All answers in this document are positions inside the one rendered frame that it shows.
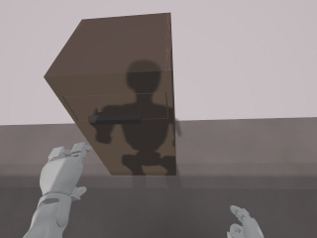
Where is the drawer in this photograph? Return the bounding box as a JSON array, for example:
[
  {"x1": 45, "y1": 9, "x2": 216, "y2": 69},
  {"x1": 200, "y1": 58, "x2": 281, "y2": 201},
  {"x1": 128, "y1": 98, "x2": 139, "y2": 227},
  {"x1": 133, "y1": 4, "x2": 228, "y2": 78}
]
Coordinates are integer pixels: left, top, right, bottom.
[{"x1": 64, "y1": 92, "x2": 167, "y2": 121}]

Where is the handle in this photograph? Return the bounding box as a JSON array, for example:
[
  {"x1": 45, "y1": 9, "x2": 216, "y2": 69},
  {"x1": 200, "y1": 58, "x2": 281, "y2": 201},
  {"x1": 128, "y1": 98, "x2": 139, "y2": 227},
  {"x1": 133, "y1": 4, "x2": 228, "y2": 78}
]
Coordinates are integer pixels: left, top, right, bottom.
[{"x1": 88, "y1": 106, "x2": 142, "y2": 125}]

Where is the cabinet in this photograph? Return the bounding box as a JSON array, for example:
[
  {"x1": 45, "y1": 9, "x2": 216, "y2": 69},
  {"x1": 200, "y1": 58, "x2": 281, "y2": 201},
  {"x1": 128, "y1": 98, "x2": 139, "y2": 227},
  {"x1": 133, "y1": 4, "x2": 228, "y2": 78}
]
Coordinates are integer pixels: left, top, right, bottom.
[{"x1": 44, "y1": 12, "x2": 176, "y2": 176}]

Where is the left robot forearm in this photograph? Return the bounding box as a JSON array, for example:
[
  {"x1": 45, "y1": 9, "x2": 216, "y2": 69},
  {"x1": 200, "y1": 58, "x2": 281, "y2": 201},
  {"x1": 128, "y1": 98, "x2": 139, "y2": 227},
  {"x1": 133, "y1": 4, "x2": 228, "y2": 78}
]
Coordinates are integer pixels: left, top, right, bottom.
[{"x1": 23, "y1": 192, "x2": 72, "y2": 238}]

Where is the robot right hand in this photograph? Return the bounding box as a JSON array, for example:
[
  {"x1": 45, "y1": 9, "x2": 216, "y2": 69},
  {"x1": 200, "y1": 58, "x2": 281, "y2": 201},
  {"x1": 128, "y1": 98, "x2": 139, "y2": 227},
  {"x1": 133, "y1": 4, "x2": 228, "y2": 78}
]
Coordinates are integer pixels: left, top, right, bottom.
[{"x1": 227, "y1": 205, "x2": 264, "y2": 238}]

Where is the robot left hand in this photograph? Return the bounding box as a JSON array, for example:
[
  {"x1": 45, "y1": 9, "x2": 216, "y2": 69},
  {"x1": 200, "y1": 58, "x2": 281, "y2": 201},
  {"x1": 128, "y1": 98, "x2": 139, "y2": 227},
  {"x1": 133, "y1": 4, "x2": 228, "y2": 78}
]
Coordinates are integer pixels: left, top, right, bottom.
[{"x1": 40, "y1": 142, "x2": 92, "y2": 201}]

